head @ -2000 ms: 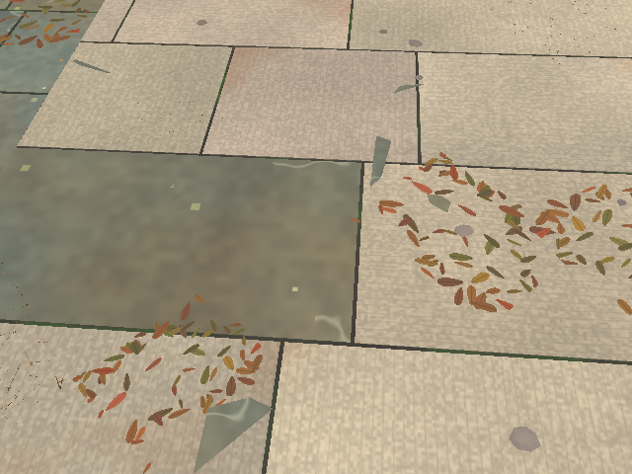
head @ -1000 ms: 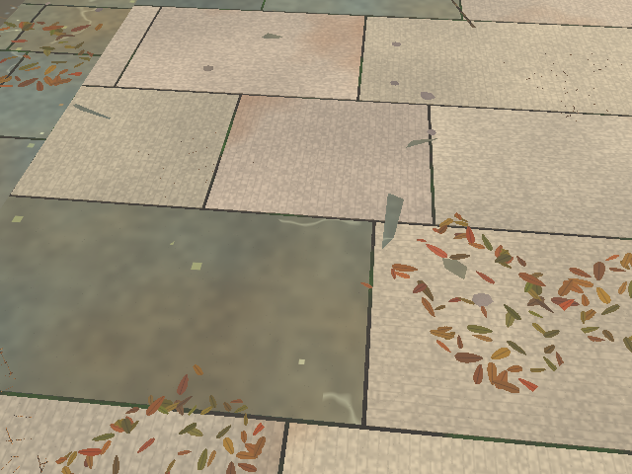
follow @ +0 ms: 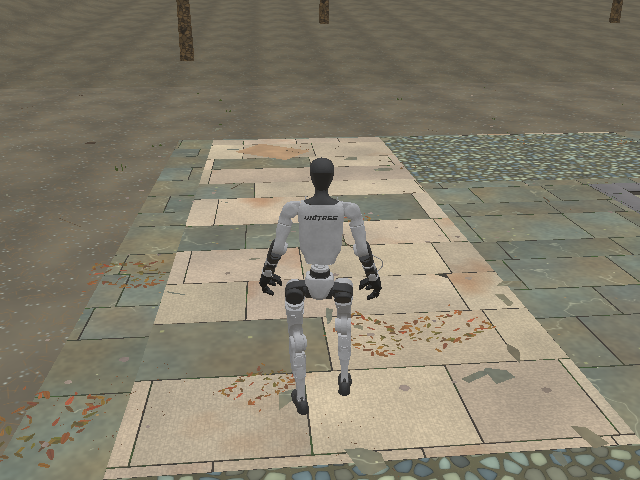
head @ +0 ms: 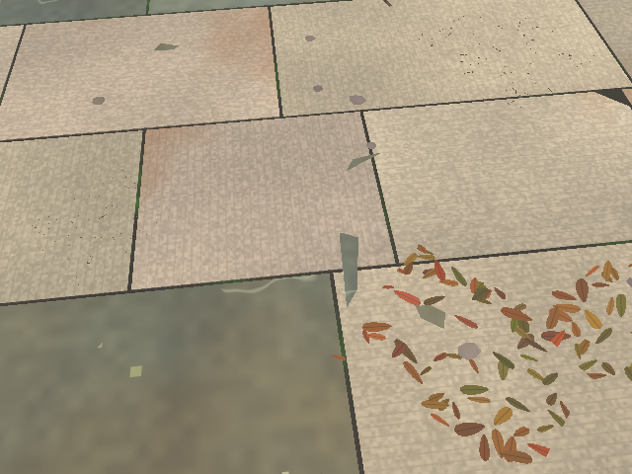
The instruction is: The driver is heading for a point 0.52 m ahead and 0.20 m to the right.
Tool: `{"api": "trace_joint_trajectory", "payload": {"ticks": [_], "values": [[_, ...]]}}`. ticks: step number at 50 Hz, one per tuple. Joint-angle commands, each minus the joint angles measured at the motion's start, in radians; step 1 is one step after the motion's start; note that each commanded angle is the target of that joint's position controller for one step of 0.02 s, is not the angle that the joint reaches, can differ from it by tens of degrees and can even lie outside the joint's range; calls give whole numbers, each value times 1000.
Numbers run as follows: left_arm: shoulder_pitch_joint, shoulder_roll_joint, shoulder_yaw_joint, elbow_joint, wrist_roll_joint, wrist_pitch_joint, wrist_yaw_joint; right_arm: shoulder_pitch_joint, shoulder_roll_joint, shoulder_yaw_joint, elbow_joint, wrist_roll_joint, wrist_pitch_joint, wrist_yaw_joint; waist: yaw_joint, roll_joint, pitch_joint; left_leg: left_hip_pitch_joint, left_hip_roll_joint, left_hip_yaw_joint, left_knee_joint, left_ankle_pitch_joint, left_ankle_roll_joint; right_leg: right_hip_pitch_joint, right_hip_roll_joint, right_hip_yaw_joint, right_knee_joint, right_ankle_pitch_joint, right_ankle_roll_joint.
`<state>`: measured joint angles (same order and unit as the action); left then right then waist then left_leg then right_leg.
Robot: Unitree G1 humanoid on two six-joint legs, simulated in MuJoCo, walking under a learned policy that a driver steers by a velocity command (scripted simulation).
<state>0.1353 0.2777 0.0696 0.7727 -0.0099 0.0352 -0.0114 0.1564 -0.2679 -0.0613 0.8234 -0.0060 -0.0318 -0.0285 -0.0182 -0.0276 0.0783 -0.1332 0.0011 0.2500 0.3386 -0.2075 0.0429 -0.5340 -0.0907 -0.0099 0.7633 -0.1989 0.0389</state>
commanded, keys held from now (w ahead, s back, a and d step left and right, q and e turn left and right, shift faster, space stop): e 0.92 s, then no key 0.04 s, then w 0.04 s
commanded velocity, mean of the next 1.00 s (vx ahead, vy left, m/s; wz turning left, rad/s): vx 0.02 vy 0.00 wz -0.57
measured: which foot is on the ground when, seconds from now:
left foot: down 0.00-0.10, up 0.12-0.52, down 0.54-0.96, up 0.98-1.00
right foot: up 0.00-0.08, down 0.10-0.56, up 0.58-0.94, down 0.96-1.00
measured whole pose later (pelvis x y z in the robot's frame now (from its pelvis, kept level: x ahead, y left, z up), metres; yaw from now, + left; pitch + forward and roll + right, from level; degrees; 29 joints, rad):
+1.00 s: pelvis +0.03 -0.02 -0.01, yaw -35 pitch +1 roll +0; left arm 0.16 0.31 0.08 0.59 -0.02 0.06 0.00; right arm 0.14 -0.32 -0.08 0.75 0.00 0.01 -0.01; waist -0.02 0.04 0.06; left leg -0.31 0.13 0.11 0.69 -0.40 -0.04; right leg -0.29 0.01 -0.02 0.55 -0.29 -0.02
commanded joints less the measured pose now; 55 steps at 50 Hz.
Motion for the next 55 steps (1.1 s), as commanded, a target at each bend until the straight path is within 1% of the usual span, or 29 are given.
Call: {"api": "trace_joint_trajectory", "payload": {"ticks": [1,4,5,6,7,8,9,10,13,17,23,26,27,28,29,30,31,33,36,40,45,47,48,49,50,51,52,53,55], "values": [[-25,91,27,-102,-2,4,-16,-18,-193,-51,-58,20,15,-3,0,109,-96,89,337,-136,-20,429,163,38,8,-28,-53,-79,-25],[35,105,43,-111,-4,5,-22,-22,-186,-55,-53,41,28,-3,48,96,-128,89,300,-86,177,503,80,192,65,-69,-275,42,-84],[115,184,72,-98,0,-1,-4,34,-164,-51,-41,27,25,2,66,-9,-187,-3,219,-39,368,421,4,376,46,21,-352,368,-136],[163,322,103,-105,13,-2,22,13,-106,-30,-93,-23,13,10,43,-279,-238,-352,74,-7,699,-177,-92,630,-203,372,-300,899,-295],[159,286,84,-129,34,-19,15,-37,-102,-24,-114,-23,7,14,78,-235,-368,-486,-25,-220,906,-519,-115,664,-326,572,-347,841,-472],[127,238,69,-136,24,-37,3,-82,-146,-36,-111,6,10,18,90,-100,-331,-520,10,-302,959,-481,-101,631,-280,472,-367,775,-439],[78,211,64,-136,8,-48,8,-92,-135,-35,-112,19,14,13,60,-62,-265,-543,31,-313,923,-395,-86,577,-218,384,-366,654,-373],[35,186,58,-140,-6,-48,13,-92,-136,-38,-101,9,19,1,42,-13,-218,-546,46,-316,859,-326,-87,521,-177,343,-380,551,-323],[-12,183,53,-159,4,-34,32,-61,-133,-41,-96,1,30,-9,0,-65,-208,-434,19,-308,754,-216,-106,405,-118,304,-409,492,-298],[3,206,62,-164,0,-25,46,-71,-104,-28,-98,6,32,-10,16,-82,-217,-371,-5,-318,559,-171,-131,381,-96,324,-406,382,-289],[-16,204,60,-178,3,-7,42,-70,-123,-32,-104,15,20,7,35,-142,-186,-261,-35,-329,361,-160,-113,320,-73,444,-405,157,-260],[-45,195,54,-189,-10,5,46,6,-124,-39,-85,17,3,23,-9,-146,-187,-134,-42,-307,115,-46,-77,305,-34,478,-347,166,-214],[-32,176,48,-192,-14,9,50,43,-151,-49,-74,10,1,23,-17,-113,-191,-39,14,-333,24,37,-52,246,8,450,-299,86,-169],[13,120,34,-194,-4,10,49,59,-225,-64,-79,-8,7,16,16,89,-204,70,234,-529,-26,107,26,109,113,321,-92,-183,-107],[5,149,47,-230,-10,-2,47,23,-272,-70,-88,-45,12,19,39,334,-135,-8,399,-771,-79,241,199,-73,237,160,117,-440,-56],[32,227,70,-207,2,-10,44,-35,-217,-56,-125,-48,6,14,44,243,-126,-50,422,-743,-77,261,247,-64,164,194,317,-410,-26],[58,249,84,-178,-7,-5,40,-92,-165,-43,-139,-35,6,7,67,182,-112,-66,354,-621,-55,250,201,-58,155,181,392,-339,-12],[86,197,76,-149,-3,16,45,-117,-134,-33,-148,-2,9,-4,59,155,-85,-32,264,-479,-33,225,143,-99,142,153,476,-232,27],[13,139,53,-192,-18,18,35,-44,-143,-32,-138,-7,24,-20,7,175,-83,41,239,-379,-37,284,162,-126,113,82,388,-174,60],[-38,108,32,-239,-10,15,19,0,-197,-53,-137,-5,40,-19,-37,201,-129,121,286,-338,-21,334,181,-47,60,34,172,-206,69],[4,129,40,-249,-13,27,0,-22,-234,-69,-140,21,40,7,-18,222,-137,63,318,-281,23,369,158,141,69,-46,-72,-174,16],[71,124,47,-227,-10,30,-5,-36,-222,-66,-133,42,38,10,29,196,-144,10,297,-238,116,328,101,284,98,-69,-292,-22,-40],[113,153,59,-214,-7,28,5,22,-180,-53,-107,38,34,16,38,114,-162,-81,255,-184,219,231,35,430,98,-22,-393,120,-76],[161,242,79,-218,-9,23,21,34,-102,-26,-124,-10,31,24,27,-149,-199,-330,152,-93,482,-185,-63,630,-118,277,-413,382,-153],[173,300,82,-233,13,3,20,-27,-105,-23,-178,-17,25,20,54,-267,-216,-550,33,-160,706,-474,-102,609,-322,523,-419,329,-371],[213,240,69,-216,19,-24,10,-90,-161,-39,-185,8,18,19,117,-155,-229,-585,60,-267,803,-442,-90,577,-294,535,-485,35,-396],[197,197,51,-190,14,-43,9,-101,-175,-47,-184,26,14,26,92,-138,-168,-610,88,-285,796,-345,-65,547,-233,473,-522,-240,-332],[156,171,41,-183,5,-52,13,-88,-173,-50,-162,24,10,28,72,-119,-119,-614,101,-283,761,-258,-55,513,-186,433,-550,-373,-280],[119,149,23,-179,5,-62,23,-69,-174,-52,-141,13,0,33,49,-154,-60,-589,98,-276,715,-107,-63,466,-141,380,-604,-344,-250]]}}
